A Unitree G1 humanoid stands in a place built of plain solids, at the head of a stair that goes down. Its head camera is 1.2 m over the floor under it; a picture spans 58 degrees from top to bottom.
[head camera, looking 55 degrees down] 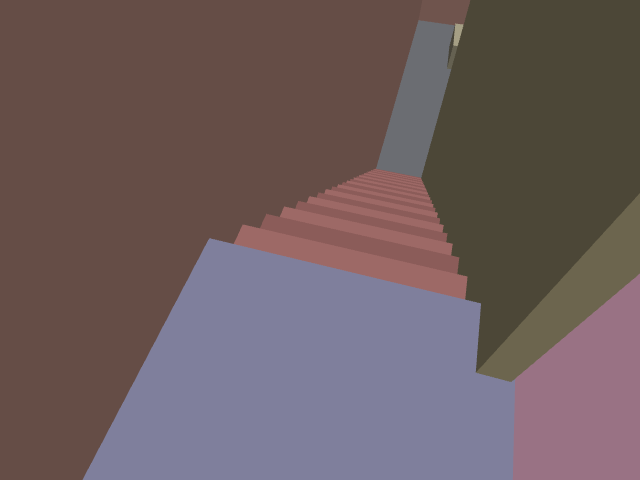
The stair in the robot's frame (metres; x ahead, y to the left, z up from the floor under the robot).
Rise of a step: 0.21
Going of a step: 0.22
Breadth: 0.90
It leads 16 degrees to the right of straight ahead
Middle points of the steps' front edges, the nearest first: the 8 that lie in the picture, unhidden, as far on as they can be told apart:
0.73 -0.06 0.00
0.94 -0.12 -0.20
1.16 -0.18 -0.41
1.37 -0.24 -0.61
1.59 -0.30 -0.82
1.80 -0.36 -1.03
2.01 -0.42 -1.23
2.23 -0.48 -1.44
